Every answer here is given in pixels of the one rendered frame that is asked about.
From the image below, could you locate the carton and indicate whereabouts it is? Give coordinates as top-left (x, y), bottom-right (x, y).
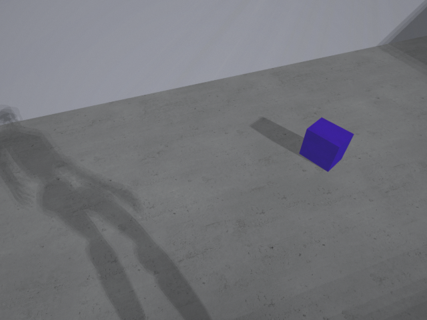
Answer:
top-left (300, 118), bottom-right (354, 172)

